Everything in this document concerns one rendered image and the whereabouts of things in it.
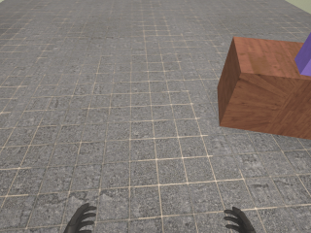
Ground left robot hand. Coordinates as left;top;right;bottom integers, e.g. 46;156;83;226
63;203;96;233

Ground right robot hand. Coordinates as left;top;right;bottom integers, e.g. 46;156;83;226
224;207;257;233

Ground pedestal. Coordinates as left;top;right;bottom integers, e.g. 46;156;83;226
217;36;311;140

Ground carton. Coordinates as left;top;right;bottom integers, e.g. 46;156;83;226
294;32;311;77

